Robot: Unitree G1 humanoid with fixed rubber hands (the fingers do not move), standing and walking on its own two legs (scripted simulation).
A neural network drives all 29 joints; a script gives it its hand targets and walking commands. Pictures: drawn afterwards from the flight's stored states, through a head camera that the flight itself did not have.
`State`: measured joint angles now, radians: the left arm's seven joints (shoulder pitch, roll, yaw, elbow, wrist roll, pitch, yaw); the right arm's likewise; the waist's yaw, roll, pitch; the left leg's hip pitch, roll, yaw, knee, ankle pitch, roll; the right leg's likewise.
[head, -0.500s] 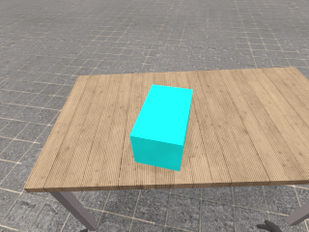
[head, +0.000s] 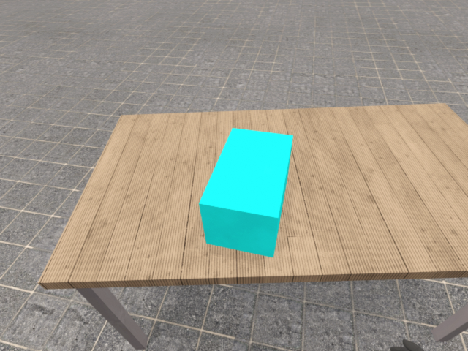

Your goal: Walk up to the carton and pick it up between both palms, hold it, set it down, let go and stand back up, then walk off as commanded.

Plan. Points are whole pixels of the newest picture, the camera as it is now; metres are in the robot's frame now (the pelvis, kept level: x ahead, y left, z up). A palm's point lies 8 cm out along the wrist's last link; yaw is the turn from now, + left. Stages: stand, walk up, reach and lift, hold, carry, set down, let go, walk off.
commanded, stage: stand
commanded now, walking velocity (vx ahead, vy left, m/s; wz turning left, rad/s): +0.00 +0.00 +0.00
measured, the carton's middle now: (251, 187) +0.52 +0.00 -0.05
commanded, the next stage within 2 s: walk off in 0.60 s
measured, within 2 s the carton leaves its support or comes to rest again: neither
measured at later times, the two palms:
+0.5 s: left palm out of the picture +0.08 +0.25 -0.11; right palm out of the picture +0.10 -0.28 -0.09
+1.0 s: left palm out of the picture +0.05 +0.26 -0.12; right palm out of the picture +0.05 -0.30 -0.10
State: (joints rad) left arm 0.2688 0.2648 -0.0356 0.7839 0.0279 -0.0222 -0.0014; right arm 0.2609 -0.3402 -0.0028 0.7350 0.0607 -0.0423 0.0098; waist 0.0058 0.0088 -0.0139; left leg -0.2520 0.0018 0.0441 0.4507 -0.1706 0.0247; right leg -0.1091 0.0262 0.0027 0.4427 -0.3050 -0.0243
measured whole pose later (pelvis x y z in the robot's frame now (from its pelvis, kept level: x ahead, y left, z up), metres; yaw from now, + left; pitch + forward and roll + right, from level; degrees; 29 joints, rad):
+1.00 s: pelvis -0.04 -0.01 +0.00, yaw +0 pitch -4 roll +1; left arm 0.21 0.31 -0.01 0.83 0.01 0.00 0.00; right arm 0.26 -0.35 0.00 0.77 0.06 -0.02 -0.01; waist 0.01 -0.01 0.12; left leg -0.26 0.00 0.04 0.45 -0.12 0.02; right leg -0.22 0.03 0.00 0.66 -0.36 -0.03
